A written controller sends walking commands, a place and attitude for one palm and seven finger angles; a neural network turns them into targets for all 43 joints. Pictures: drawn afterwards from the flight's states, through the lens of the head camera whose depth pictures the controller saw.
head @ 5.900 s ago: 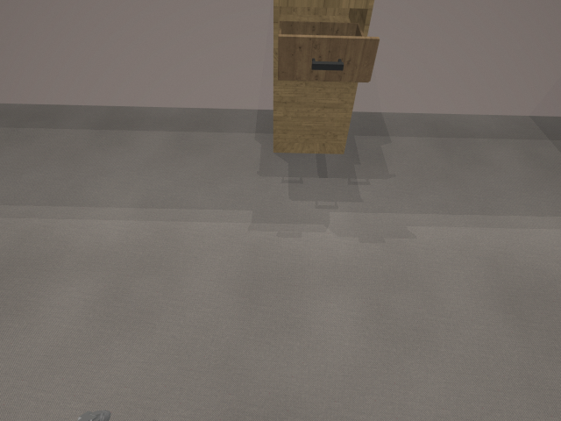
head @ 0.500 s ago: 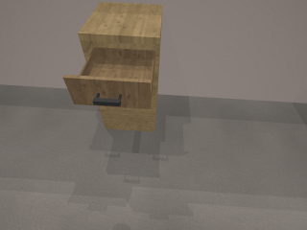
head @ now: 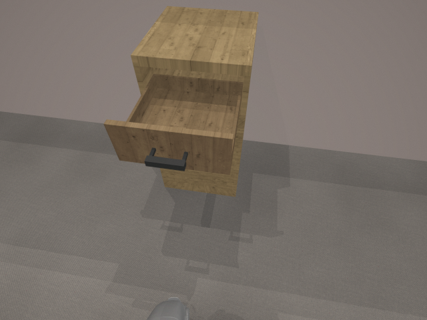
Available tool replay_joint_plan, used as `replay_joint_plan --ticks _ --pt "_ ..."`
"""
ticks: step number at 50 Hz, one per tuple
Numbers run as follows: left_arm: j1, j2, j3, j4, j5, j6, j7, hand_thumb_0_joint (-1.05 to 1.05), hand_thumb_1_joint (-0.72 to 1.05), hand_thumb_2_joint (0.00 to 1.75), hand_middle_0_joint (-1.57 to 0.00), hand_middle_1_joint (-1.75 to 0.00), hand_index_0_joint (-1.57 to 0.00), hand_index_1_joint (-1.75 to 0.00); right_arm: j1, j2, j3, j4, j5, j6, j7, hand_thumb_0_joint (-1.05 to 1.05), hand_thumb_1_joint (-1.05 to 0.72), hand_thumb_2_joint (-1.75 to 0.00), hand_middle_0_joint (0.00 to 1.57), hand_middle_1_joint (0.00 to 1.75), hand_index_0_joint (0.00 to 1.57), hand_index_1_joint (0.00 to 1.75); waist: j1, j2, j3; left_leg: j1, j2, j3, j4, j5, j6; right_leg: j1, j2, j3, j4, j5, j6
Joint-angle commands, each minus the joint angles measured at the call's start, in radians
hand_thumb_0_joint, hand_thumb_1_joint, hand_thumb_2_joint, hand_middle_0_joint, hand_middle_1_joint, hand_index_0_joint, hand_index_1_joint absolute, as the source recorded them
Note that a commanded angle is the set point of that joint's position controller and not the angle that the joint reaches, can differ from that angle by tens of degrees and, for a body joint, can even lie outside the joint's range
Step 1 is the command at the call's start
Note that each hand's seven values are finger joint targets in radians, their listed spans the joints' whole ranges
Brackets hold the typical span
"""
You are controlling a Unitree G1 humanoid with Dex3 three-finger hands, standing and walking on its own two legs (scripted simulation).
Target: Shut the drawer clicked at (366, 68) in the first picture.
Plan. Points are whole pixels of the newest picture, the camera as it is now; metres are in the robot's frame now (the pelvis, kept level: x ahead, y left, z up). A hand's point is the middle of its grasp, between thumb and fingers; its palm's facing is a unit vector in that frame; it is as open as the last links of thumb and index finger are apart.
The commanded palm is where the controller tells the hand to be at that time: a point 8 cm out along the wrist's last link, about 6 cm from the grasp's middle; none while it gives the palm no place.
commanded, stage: take the last steps up to it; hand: left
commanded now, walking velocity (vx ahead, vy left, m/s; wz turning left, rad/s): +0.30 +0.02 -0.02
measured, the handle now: (167, 158) +0.54 +0.19 -0.09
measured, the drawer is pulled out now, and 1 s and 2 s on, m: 0.30 0.30 0.30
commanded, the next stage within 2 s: come to a stop and stand still in 0.46 s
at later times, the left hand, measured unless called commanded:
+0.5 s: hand (135, 253) +0.28 +0.22 -0.16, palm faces -0.03 -0.98 -0.20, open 7.4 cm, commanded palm none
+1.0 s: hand (130, 261) +0.27 +0.24 -0.18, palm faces +0.03 -0.97 -0.25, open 7.3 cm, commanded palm none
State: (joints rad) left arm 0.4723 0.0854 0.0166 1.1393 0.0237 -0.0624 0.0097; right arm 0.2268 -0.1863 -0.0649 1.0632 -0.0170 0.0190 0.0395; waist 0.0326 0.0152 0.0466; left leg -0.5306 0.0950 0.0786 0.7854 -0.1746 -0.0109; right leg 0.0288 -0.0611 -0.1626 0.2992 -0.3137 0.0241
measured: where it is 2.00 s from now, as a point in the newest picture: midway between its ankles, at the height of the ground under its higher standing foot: outside the picture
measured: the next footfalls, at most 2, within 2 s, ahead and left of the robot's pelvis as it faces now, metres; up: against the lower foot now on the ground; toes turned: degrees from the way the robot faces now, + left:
left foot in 0.10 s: +0.16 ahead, +0.14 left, +0.00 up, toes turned +6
right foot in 0.60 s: +0.29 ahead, -0.09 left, +0.00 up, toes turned -10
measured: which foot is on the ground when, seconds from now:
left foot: up 0.00-0.08, down 0.10-0.60, up 0.62-1.00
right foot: down 0.00-0.10, up 0.12-0.58, down 0.60-1.00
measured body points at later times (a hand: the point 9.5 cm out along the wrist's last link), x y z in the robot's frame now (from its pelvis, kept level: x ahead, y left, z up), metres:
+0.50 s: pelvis +0.16 +0.04 +0.00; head +0.17 +0.04 +0.45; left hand +0.28 +0.27 -0.14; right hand +0.13 -0.18 -0.16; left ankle +0.12 +0.14 -0.74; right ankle +0.24 -0.09 -0.71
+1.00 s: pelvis +0.21 +0.04 -0.01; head +0.24 +0.04 +0.44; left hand +0.26 +0.29 -0.16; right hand +0.27 -0.21 -0.16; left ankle +0.21 +0.16 -0.73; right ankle +0.25 -0.08 -0.74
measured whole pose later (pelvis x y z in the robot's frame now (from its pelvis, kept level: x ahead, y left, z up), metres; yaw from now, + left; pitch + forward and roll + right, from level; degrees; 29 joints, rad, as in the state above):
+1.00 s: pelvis +0.21 +0.04 -0.01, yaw -2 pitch -1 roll +0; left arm 0.18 0.20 0.06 1.02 0.02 0.03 0.03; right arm 0.16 -0.19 -0.06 1.01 0.00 0.03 -0.02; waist 0.02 -0.01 0.08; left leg -0.29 0.02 0.04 0.64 -0.34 -0.05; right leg -0.32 -0.07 -0.11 0.53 -0.19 -0.01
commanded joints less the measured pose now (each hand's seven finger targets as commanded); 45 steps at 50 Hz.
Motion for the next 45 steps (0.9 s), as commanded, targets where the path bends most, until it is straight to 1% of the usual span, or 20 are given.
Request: replay_joint_plan --ticks 1,3,4,5,6,7,9,12,16,24,26,28,29,30,31,32,35,37,42,45 --pt "0.006 0.209 0.053 -0.033 0.007 -0.009 0.018 0.0 0.9 0.9 -0.2 -0.3 -0.2 -0.3 -0.075 -0.025 0.003 -0.106 0.0 -0.055 0.0 0.0 -0.9 -0.9 0.2 0.3 0.2 0.3 -0.017 -0.181 0.086 0.131 -0.029 0.024 -0.155 -0.061 0.044 -0.136 -0.243 0.125 -0.031 0.283 -0.141" --pt "-0.006 0.19 0.055 -0.035 -0.001 -0.003 0.013 0.0 0.9 0.9 -0.2 -0.3 -0.2 -0.3 0.153 -0.084 -0.009 -0.035 -0.011 -0.074 -0.02 0.0 -0.9 -0.9 0.2 0.3 0.2 0.3 -0.112 -0.043 -0.046 0.463 -0.061 0.03 -0.301 -0.022 0.056 -0.203 -0.152 0.05 0.301 0.354 -0.102" --pt "0.056 0.135 0.051 -0.045 -0.011 0.002 0.006 0.0 0.9 0.9 -0.2 -0.3 -0.2 -0.3 0.277 -0.199 -0.034 -0.009 -0.023 -0.084 -0.037 0.0 -0.9 -0.9 0.2 0.3 0.2 0.3 -0.134 0.209 -0.179 0.68 0.166 -0.259 -0.367 -0.015 0.115 -0.389 -0.036 -0.01 0.595 0.046 -0.057" --pt "0.041 0.106 0.039 -0.083 -0.012 0.006 0.004 0.0 0.9 0.9 -0.2 -0.3 -0.2 -0.3 0.341 -0.269 -0.046 -0.003 -0.008 -0.073 -0.049 0.0 -0.9 -0.9 0.2 0.3 0.2 0.3 -0.135 0.317 -0.2 0.722 0.321 -0.516 -0.484 0.026 0.172 -0.557 0.044 0.051 0.837 -0.289 -0.041" --pt "-0.011 0.12 0.041 -0.092 -0.01 0.009 0.01 0.0 0.9 0.9 -0.2 -0.3 -0.2 -0.3 0.282 -0.245 -0.042 -0.004 -0.004 -0.069 -0.057 0.0 -0.9 -0.9 0.2 0.3 0.2 0.3 -0.13 0.221 -0.186 0.648 0.345 -0.506 -0.538 -0.116 0.195 -0.608 0.013 0.13 0.957 -0.266 -0.059" --pt "-0.076 0.12 0.043 -0.097 -0.01 0.009 0.006 0.0 0.9 0.9 -0.2 -0.3 -0.2 -0.3 0.199 -0.194 -0.034 -0.029 -0.002 -0.071 -0.059 0.0 -0.9 -0.9 0.2 0.3 0.2 0.3 -0.112 0.177 -0.104 0.536 0.317 -0.451 -0.562 -0.172 0.196 -0.648 -0.028 0.151 1.002 -0.164 -0.06" --pt "-0.117 0.115 0.05 -0.086 0.001 0.015 -0.01 0.0 0.9 0.9 -0.2 -0.3 -0.2 -0.3 0.107 -0.083 -0.002 -0.045 -0.005 -0.087 -0.06 0.0 -0.9 -0.9 0.2 0.3 0.2 0.3 -0.063 0.08 0.026 0.354 0.242 -0.295 -0.592 -0.069 0.172 -0.608 -0.077 0.158 0.957 -0.029 -0.047" --pt "-0.069 0.089 0.046 -0.077 0.007 0.038 -0.01 0.0 0.9 0.9 -0.2 -0.3 -0.2 -0.3 0.086 -0.048 0.005 -0.05 -0.002 -0.106 -0.064 0.0 -0.9 -0.9 0.2 0.3 0.2 0.3 -0.015 0.061 -0.002 0.316 0.199 -0.163 -0.603 0.121 0.175 -0.547 -0.078 0.143 0.855 0.019 -0.021" --pt "-0.147 0.109 0.045 -0.122 0.005 0.051 -0.015 0.0 0.9 0.9 -0.2 -0.3 -0.2 -0.3 0.103 -0.069 0.006 -0.045 0.001 -0.107 -0.063 0.0 -0.9 -0.9 0.2 0.3 0.2 0.3 -0.012 0.055 0.016 0.375 0.191 -0.111 -0.614 0.241 0.193 -0.59 -0.08 0.138 0.713 0.078 0.0" --pt "-0.343 0.125 0.037 -0.199 0.001 0.048 -0.016 0.0 0.9 0.9 -0.2 -0.3 -0.2 -0.3 0.165 -0.1 -0.005 -0.004 -0.012 -0.082 -0.061 0.0 -0.9 -0.9 0.2 0.3 0.2 0.3 -0.062 0.086 0.054 0.427 0.19 -0.098 -0.54 0.278 0.182 -0.496 -0.031 0.079 0.41 0.053 -0.014" --pt "-0.329 0.125 0.038 -0.197 0.001 0.039 -0.015 0.0 0.9 0.9 -0.2 -0.3 -0.2 -0.3 0.165 -0.099 -0.004 0.007 -0.014 -0.078 -0.062 0.0 -0.9 -0.9 0.2 0.3 0.2 0.3 -0.05 0.073 0.048 0.421 0.184 -0.094 -0.479 0.303 0.167 -0.418 -0.006 0.058 0.321 0.061 -0.029" --pt "-0.21 0.156 0.045 -0.155 0.003 0.022 -0.011 0.0 0.9 0.9 -0.2 -0.3 -0.2 -0.3 0.169 -0.077 0.006 0.02 -0.004 -0.076 -0.062 0.0 -0.9 -0.9 0.2 0.3 0.2 0.3 0.002 0.011 -0.016 0.363 0.108 -0.04 -0.305 0.284 0.107 -0.177 0.015 0.047 0.159 0.19 -0.04" --pt "-0.111 0.213 0.055 -0.12 0.004 0.009 -0.001 0.0 0.9 0.9 -0.2 -0.3 -0.2 -0.3 0.182 -0.044 0.014 0.02 0.006 -0.08 -0.059 0.0 -0.9 -0.9 0.2 0.3 0.2 0.3 0.035 -0.096 -0.096 0.217 0.041 0.005 -0.14 0.15 0.058 0.037 -0.114 0.195 0.165 0.436 -0.078" --pt "-0.044 0.286 0.066 -0.099 -0.001 0.003 0.01 0.0 0.9 0.9 -0.2 -0.3 -0.2 -0.3 0.2 -0.005 0.022 0.003 0.013 -0.078 -0.059 0.0 -0.9 -0.9 0.2 0.3 0.2 0.3 0.032 -0.254 -0.145 0.088 -0.07 0.063 0.037 -0.293 0.005 0.136 -0.335 0.411 0.118 0.839 -0.177" --pt "-0.06 0.295 0.06 -0.103 -0.016 0.0 0.012 0.0 0.9 0.9 -0.2 -0.3 -0.2 -0.3 0.206 -0.037 0.021 0.008 0.016 -0.058 -0.071 0.0 -0.9 -0.9 0.2 0.3 0.2 0.3 0.022 -0.217 -0.193 0.165 -0.056 -0.033 0.133 -0.453 -0.007 0.038 -0.378 0.425 0.092 1.03 -0.245" --pt "-0.138 0.27 0.053 -0.113 -0.013 0.005 0.02 0.0 0.9 0.9 -0.2 -0.3 -0.2 -0.3 0.181 -0.021 0.021 0.014 0.018 -0.046 -0.075 0.0 -0.9 -0.9 0.2 0.3 0.2 0.3 0.006 -0.189 -0.155 0.168 -0.035 -0.069 0.171 -0.444 -0.015 -0.044 -0.37 0.406 0.085 1.042 -0.269" --pt "-0.264 0.238 0.05 -0.143 -0.005 0.034 0.04 0.0 0.9 0.9 -0.2 -0.3 -0.2 -0.3 0.161 0.005 0.018 0.028 0.023 -0.009 -0.079 0.0 -0.9 -0.9 0.2 0.3 0.2 0.3 -0.031 -0.072 -0.095 0.188 -0.032 -0.078 0.15 -0.367 -0.026 -0.168 -0.31 0.276 0.095 0.933 -0.25" --pt "-0.263 0.23 0.059 -0.149 -0.001 0.046 0.042 0.0 0.9 0.9 -0.2 -0.3 -0.2 -0.3 0.149 0.01 0.012 0.021 0.016 0.014 -0.074 0.0 -0.9 -0.9 0.2 0.3 0.2 0.3 -0.028 -0.094 -0.089 0.187 -0.045 -0.066 0.149 -0.324 -0.035 -0.21 -0.289 0.239 0.075 0.826 -0.23" --pt "-0.273 0.258 0.073 -0.167 0.005 0.066 0.041 0.0 0.9 0.9 -0.2 -0.3 -0.2 -0.3 0.091 -0.023 -0.004 -0.034 0.008 0.03 -0.061 0.0 -0.9 -0.9 0.2 0.3 0.2 0.3 -0.016 -0.16 -0.083 0.151 -0.064 -0.063 0.146 -0.279 -0.046 -0.225 -0.275 0.239 0.053 0.676 -0.228" --pt "-0.278 0.269 0.076 -0.17 0.01 0.071 0.038 0.0 0.9 0.9 -0.2 -0.3 -0.2 -0.3 0.066 -0.022 -0.003 -0.058 0.012 0.022 -0.057 0.0 -0.9 -0.9 0.2 0.3 0.2 0.3 -0.015 -0.202 -0.097 0.194 -0.064 -0.053 0.038 -0.264 -0.04 -0.236 -0.254 0.246 0.046 0.531 -0.221"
